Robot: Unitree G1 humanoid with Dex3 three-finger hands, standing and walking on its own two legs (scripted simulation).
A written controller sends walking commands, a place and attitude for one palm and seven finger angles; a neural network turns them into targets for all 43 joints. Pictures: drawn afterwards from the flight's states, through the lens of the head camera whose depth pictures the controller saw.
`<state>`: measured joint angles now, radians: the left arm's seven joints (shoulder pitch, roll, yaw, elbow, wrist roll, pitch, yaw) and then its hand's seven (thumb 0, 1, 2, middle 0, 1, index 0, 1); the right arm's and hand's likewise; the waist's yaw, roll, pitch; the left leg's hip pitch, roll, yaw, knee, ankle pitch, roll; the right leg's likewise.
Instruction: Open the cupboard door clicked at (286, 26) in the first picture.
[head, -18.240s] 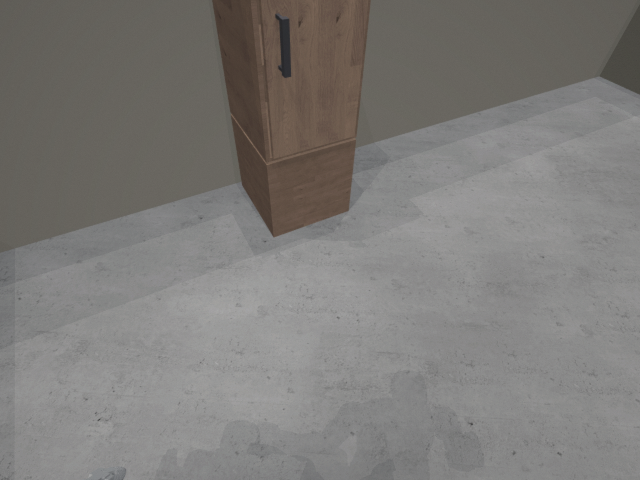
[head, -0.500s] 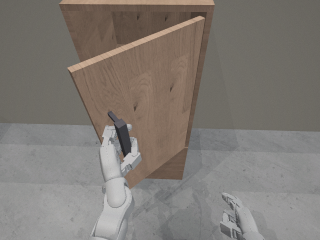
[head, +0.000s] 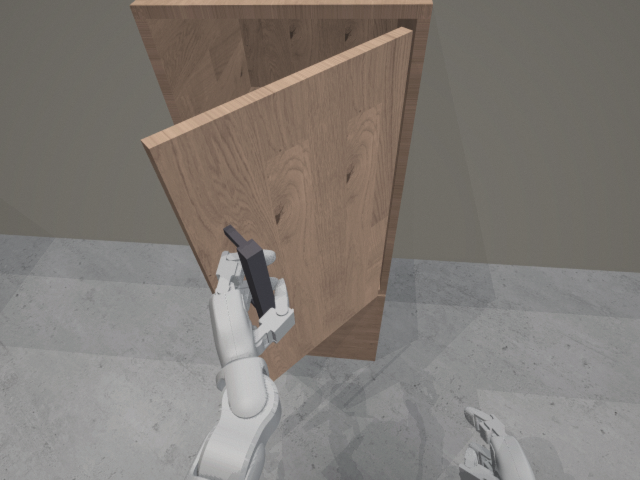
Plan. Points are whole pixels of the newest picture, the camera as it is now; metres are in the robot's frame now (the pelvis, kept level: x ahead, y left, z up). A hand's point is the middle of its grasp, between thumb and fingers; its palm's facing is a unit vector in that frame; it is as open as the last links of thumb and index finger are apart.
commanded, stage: open thumb and fingers to let go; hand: left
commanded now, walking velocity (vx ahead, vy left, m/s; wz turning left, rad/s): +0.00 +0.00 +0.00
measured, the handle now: (251, 278) +0.35 +0.10 +0.08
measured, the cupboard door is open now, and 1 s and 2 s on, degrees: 47 48 48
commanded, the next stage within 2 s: slide the hand sideways off the handle in 0.68 s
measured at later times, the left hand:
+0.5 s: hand (276, 305) +0.30 +0.07 +0.08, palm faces +0.31 -0.95 -0.01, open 14.0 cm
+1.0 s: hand (268, 333) +0.27 +0.07 +0.07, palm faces -0.20 -0.98 -0.06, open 16.2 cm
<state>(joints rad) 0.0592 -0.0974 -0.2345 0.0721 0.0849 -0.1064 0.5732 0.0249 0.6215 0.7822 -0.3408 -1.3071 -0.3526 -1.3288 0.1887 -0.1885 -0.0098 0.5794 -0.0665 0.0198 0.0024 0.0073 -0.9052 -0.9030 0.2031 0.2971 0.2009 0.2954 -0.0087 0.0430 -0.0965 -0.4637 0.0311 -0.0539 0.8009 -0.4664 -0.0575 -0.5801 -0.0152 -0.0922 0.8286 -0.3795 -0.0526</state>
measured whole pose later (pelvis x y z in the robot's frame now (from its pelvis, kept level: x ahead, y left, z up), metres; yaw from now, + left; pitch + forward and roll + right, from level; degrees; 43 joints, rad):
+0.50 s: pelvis -0.03 +0.02 +0.00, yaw -1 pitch +7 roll +1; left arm -0.15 -0.13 -0.19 0.30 0.08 -0.16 0.61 0.00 -0.43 0.33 -0.28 -1.06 -0.28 -1.05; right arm 0.19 -0.18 0.01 0.61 -0.07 0.00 -0.01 0.01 -0.90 -0.90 0.20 0.30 0.20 0.30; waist -0.01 0.02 -0.09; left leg -0.51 0.01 -0.02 0.83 -0.43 -0.03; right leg -0.62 -0.04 -0.06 0.82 -0.31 -0.02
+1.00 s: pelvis -0.04 +0.04 +0.00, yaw -1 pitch +6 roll +0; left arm -0.12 0.05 -0.24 0.25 -0.05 -0.23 0.07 -0.01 -0.50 0.30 -0.22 -0.40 -0.15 -0.40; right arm 0.24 -0.21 0.03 0.55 -0.01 -0.03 -0.03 0.01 -0.90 -0.90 0.21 0.30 0.20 0.30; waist 0.01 0.03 -0.05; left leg -0.52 -0.02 -0.02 0.87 -0.44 0.00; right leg -0.62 -0.06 -0.05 0.84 -0.32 0.00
